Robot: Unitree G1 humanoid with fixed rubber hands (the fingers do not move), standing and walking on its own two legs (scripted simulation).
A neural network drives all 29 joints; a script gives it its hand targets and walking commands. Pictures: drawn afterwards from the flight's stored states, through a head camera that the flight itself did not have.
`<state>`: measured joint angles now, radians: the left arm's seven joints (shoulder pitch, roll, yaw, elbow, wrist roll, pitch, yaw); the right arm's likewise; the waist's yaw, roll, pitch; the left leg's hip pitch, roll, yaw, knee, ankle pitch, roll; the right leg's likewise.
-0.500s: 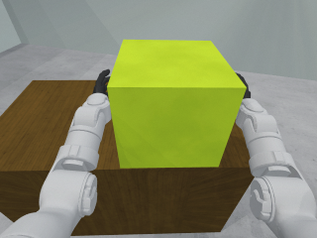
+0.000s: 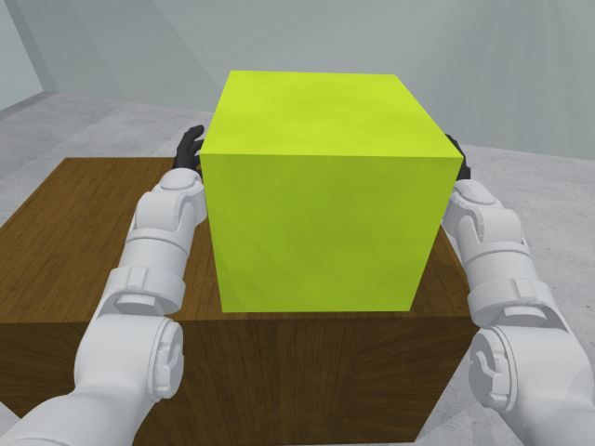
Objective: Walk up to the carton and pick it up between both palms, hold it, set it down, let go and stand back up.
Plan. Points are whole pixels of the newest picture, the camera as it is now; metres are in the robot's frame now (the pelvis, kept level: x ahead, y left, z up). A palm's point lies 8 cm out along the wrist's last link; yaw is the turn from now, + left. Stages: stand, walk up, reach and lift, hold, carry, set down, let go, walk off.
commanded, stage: hold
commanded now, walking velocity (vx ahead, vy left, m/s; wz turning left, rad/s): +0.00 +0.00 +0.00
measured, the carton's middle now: (315, 184) +0.44 +0.00 +0.17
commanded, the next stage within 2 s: none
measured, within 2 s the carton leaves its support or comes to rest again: neither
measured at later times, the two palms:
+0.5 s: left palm (175, 173) +0.37 +0.18 +0.23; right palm (459, 184) +0.37 -0.17 +0.22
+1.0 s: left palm (178, 165) +0.38 +0.18 +0.23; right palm (456, 179) +0.38 -0.17 +0.22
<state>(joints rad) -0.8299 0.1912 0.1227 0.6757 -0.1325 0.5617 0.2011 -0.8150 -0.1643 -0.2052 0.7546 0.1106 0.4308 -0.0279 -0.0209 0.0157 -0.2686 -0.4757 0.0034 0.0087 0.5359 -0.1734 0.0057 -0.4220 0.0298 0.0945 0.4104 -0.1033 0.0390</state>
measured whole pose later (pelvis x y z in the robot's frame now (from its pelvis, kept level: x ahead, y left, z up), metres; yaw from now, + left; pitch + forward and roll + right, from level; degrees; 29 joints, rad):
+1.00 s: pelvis -0.01 +0.00 +0.00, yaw +0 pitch +5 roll -2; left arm -0.90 0.19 0.19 0.68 -0.05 0.63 0.15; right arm -0.85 -0.16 -0.20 0.71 0.12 0.50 -0.05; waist -0.02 0.02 -0.26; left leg -0.46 0.00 0.01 0.53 -0.16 0.01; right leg -0.40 0.03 0.09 0.39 -0.08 0.04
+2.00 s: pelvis -0.01 +0.00 +0.00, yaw +0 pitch +4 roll -2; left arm -0.89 0.18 0.21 0.63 -0.04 0.67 0.14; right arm -0.84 -0.16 -0.19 0.66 0.14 0.54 -0.07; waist -0.02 0.02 -0.27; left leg -0.44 0.00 0.01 0.52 -0.15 0.01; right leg -0.38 0.03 0.09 0.37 -0.07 0.04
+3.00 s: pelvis -0.01 +0.00 +0.00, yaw +0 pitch +5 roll -2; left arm -0.87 0.18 0.21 0.60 -0.04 0.68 0.14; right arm -0.84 -0.16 -0.19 0.66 0.14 0.54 -0.08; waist -0.02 0.02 -0.27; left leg -0.44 0.01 0.01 0.51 -0.16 0.01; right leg -0.38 0.03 0.09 0.37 -0.08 0.04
